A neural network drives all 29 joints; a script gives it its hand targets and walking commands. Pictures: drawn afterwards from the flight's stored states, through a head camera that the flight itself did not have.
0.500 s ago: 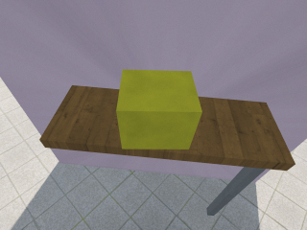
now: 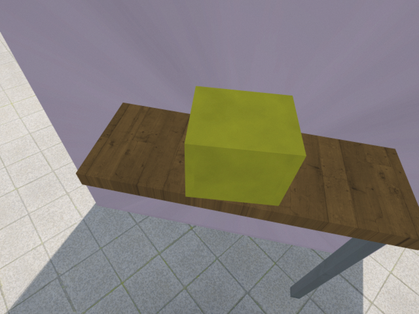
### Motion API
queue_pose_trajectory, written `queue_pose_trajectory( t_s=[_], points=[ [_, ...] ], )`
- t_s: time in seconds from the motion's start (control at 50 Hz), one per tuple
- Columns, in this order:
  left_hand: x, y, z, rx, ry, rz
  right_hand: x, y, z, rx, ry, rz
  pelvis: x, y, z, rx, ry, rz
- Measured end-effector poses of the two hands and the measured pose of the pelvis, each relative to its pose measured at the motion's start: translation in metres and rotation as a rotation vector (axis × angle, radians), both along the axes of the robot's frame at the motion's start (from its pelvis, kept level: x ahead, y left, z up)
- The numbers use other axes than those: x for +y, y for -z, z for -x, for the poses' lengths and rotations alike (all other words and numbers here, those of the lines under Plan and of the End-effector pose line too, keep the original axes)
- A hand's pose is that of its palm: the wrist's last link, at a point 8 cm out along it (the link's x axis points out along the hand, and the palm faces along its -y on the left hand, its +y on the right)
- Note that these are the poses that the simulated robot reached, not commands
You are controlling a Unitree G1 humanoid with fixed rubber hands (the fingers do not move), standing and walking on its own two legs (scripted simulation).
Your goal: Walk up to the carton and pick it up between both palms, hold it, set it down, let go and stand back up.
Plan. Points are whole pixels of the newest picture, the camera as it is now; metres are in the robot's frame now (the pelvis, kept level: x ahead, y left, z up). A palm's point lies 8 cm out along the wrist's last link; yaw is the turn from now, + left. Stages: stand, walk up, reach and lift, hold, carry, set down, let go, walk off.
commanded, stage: walk up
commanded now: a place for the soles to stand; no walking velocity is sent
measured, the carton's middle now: (237, 147) +0.45 -0.04 +0.07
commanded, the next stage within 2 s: none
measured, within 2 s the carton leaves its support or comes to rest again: neither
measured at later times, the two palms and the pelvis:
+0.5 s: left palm out of the picture +0.00 +0.24 -0.15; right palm out of the picture +0.06 -0.25 -0.13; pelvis +0.01 -0.01 -0.01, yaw +7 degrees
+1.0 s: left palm out of the picture -0.03 +0.20 -0.13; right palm out of the picture +0.11 -0.27 -0.13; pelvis +0.01 -0.04 +0.01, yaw +8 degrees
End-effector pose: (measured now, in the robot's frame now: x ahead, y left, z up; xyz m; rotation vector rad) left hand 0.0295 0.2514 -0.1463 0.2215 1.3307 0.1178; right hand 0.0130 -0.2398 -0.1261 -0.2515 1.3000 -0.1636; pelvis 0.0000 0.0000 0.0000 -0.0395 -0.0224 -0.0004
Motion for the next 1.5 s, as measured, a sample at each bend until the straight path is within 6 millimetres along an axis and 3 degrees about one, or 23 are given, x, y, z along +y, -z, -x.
queue_pose_trajectory(
  t_s=[0.2, 0.36, 0.58, 0.68, 0.78, 1.0, 1.14, 1.5],
  points=[
    [0.004, 0.005, 0.008, 0.011, -0.022, -0.004, 0.000, 0.001, -0.017, -0.037, -0.030, 0.010, 0.000, 0.005, -0.001, 0.000, -0.022, -0.007],
    [-0.006, -0.001, 0.010, -0.004, -0.039, -0.013, -0.013, 0.001, -0.022, -0.022, -0.056, 0.005, -0.011, 0.002, -0.001, 0.018, -0.045, -0.006],
    [-0.010, 0.005, 0.036, 0.054, -0.104, -0.005, -0.008, 0.005, -0.054, -0.060, -0.119, -0.008, -0.013, 0.007, -0.011, -0.006, -0.118, -0.034],
    [-0.023, -0.004, 0.035, 0.035, -0.117, -0.012, -0.020, 0.004, -0.055, -0.028, -0.139, -0.015, -0.026, 0.002, -0.012, 0.006, -0.123, -0.041],
    [-0.038, -0.013, 0.043, 0.034, -0.156, -0.009, -0.031, 0.004, -0.069, -0.033, -0.162, -0.025, -0.035, -0.004, -0.016, 0.002, -0.137, -0.031],
    [-0.055, -0.014, 0.056, 0.043, -0.197, 0.001, -0.029, 0.003, -0.097, -0.086, -0.206, -0.031, -0.042, -0.006, -0.013, -0.018, -0.140, -0.028],
    [-0.055, -0.009, 0.067, 0.059, -0.188, 0.018, -0.026, 0.000, -0.086, -0.078, -0.201, -0.018, -0.039, -0.006, -0.006, -0.026, -0.129, -0.023],
    [-0.034, -0.010, 0.083, 0.089, -0.143, 0.019, -0.015, -0.002, -0.022, 0.027, -0.138, -0.025, -0.023, -0.011, 0.008, -0.019, -0.100, -0.024]
  ],
)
